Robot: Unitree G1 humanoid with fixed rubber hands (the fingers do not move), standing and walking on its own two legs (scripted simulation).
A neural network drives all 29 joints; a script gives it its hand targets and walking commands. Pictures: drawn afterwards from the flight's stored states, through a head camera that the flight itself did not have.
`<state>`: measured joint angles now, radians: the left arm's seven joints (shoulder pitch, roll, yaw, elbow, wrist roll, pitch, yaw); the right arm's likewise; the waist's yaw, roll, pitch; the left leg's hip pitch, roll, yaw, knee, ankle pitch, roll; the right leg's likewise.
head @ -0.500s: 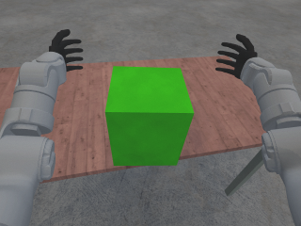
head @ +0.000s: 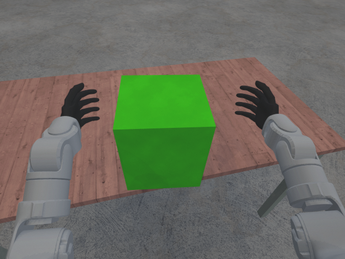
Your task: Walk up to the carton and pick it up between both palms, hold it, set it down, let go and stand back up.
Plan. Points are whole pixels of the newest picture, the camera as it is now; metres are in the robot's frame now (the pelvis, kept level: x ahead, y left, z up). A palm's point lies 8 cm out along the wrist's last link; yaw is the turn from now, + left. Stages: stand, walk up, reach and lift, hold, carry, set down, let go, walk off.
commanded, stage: set down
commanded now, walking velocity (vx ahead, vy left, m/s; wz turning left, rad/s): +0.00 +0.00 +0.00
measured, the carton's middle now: (162, 133) +0.43 +0.01 +0.05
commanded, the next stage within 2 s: let go in 1.94 s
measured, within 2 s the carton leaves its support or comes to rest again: neither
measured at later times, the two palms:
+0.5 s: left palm (69, 164) +0.29 +0.20 +0.11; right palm (269, 159) +0.29 -0.22 +0.11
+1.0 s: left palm (71, 205) +0.23 +0.21 +0.04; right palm (266, 197) +0.23 -0.22 +0.04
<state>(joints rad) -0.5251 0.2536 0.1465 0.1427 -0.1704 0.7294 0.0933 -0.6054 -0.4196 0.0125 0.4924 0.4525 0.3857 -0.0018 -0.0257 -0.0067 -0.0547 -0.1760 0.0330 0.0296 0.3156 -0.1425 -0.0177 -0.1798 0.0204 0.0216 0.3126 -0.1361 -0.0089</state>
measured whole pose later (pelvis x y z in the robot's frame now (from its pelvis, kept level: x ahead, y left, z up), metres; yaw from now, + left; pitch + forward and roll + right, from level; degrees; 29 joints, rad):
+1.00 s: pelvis +0.02 +0.00 +0.00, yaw -2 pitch -2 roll +0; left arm 0.27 0.16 0.02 -0.16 -0.13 0.26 0.08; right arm 0.29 -0.23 -0.06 -0.06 0.20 0.12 0.02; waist 0.05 -0.03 0.05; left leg -0.06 0.03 0.04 0.25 -0.16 -0.02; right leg -0.09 0.03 0.05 0.27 -0.15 -0.01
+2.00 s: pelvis +0.02 +0.01 +0.00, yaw -1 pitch -4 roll +0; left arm 0.21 0.21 -0.02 0.44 -0.04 0.11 0.02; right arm 0.23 -0.17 -0.04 0.58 0.01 -0.12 0.03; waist 0.02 -0.01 0.06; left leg -0.07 0.02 0.03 0.33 -0.20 -0.01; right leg -0.08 0.01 0.04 0.33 -0.19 0.00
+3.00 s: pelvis +0.01 +0.01 -0.02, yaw +6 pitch +0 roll -1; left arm 0.32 0.24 0.04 0.79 0.04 0.02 0.01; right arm 0.32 -0.19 -0.03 0.81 -0.05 0.00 0.01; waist 0.02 -0.01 -0.03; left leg -0.31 -0.01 -0.08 0.61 -0.29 0.00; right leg -0.25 -0.02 -0.09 0.54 -0.29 0.01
